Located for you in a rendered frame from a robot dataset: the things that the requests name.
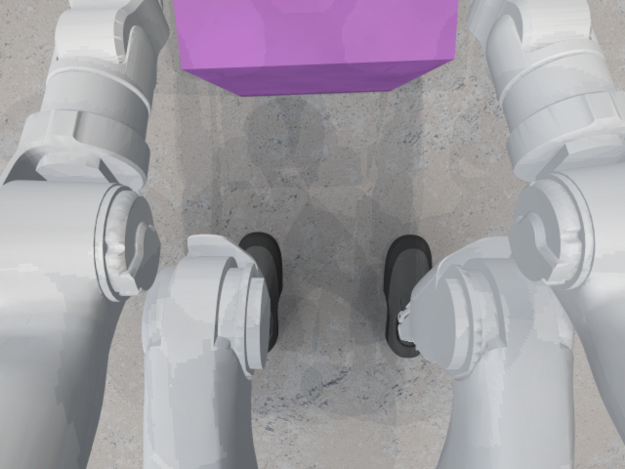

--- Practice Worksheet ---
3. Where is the robot left forearm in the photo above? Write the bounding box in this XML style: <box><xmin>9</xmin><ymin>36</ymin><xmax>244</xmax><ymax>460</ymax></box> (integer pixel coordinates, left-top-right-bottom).
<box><xmin>0</xmin><ymin>0</ymin><xmax>170</xmax><ymax>192</ymax></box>

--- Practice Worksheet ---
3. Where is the robot right upper arm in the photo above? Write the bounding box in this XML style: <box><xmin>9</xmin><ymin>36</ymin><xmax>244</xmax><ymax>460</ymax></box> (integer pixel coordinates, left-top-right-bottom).
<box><xmin>508</xmin><ymin>162</ymin><xmax>625</xmax><ymax>445</ymax></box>

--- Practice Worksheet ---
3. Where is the robot left thigh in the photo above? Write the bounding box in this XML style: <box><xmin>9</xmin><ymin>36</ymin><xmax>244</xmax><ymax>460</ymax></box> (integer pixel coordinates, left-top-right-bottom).
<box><xmin>144</xmin><ymin>256</ymin><xmax>271</xmax><ymax>469</ymax></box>

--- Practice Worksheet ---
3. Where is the robot right shin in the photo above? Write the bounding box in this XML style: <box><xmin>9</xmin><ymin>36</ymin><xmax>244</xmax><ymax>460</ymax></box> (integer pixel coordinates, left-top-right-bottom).
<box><xmin>397</xmin><ymin>236</ymin><xmax>575</xmax><ymax>363</ymax></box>

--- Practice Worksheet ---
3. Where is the carton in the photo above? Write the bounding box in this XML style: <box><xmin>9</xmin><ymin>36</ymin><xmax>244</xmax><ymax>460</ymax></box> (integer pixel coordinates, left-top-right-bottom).
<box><xmin>173</xmin><ymin>0</ymin><xmax>459</xmax><ymax>97</ymax></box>

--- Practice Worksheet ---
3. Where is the robot right forearm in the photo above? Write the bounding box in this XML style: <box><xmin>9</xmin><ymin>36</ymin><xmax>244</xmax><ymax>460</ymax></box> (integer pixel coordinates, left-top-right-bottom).
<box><xmin>467</xmin><ymin>0</ymin><xmax>625</xmax><ymax>182</ymax></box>

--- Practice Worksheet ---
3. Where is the robot left upper arm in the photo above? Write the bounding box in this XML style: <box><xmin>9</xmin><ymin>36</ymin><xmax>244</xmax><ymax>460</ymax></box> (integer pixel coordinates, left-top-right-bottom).
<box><xmin>0</xmin><ymin>180</ymin><xmax>161</xmax><ymax>469</ymax></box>

